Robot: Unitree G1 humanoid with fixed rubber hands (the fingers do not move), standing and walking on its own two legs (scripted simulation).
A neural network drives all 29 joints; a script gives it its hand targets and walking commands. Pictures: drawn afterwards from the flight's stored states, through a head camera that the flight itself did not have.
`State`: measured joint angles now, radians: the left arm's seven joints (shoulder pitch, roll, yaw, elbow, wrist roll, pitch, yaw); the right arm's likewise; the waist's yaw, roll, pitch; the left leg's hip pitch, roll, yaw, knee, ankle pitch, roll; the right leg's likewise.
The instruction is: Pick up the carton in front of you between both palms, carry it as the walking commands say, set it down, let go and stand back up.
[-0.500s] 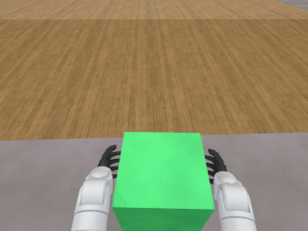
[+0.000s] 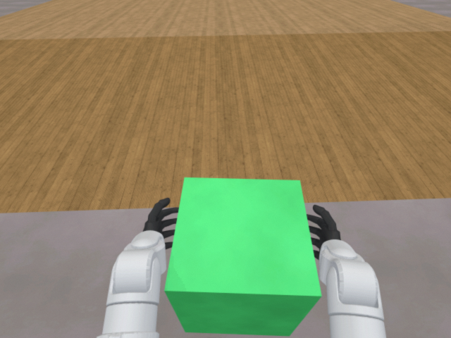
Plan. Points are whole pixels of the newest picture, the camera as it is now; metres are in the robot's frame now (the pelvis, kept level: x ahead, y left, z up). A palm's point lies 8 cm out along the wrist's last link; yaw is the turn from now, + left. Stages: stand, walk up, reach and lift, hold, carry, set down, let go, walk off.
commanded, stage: carry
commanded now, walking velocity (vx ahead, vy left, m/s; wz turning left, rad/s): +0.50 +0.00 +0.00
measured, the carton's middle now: (239, 260) +0.30 +0.00 +0.01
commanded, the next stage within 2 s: none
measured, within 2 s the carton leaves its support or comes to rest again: neither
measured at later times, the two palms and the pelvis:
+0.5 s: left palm (186, 164) +0.49 +0.12 +0.09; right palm (318, 164) +0.50 -0.18 +0.09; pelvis +0.23 -0.03 +0.00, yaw +2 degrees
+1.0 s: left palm (198, 108) +0.84 +0.13 +0.06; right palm (289, 113) +0.80 -0.16 +0.06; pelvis +0.56 +0.01 +0.01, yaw -4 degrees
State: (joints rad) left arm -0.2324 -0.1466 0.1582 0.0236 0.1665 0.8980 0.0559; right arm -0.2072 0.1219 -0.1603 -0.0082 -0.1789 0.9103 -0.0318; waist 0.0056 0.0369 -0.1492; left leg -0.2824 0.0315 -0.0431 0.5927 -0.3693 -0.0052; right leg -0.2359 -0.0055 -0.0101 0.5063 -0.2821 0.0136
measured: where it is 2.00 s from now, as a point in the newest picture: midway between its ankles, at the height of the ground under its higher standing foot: (243, 204)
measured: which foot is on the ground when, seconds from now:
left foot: down 0.00-0.38, up 0.40-0.78, down 0.80-1.00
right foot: down 0.00-0.14, up 0.16-0.34, down 0.36-0.82, up 0.84-1.00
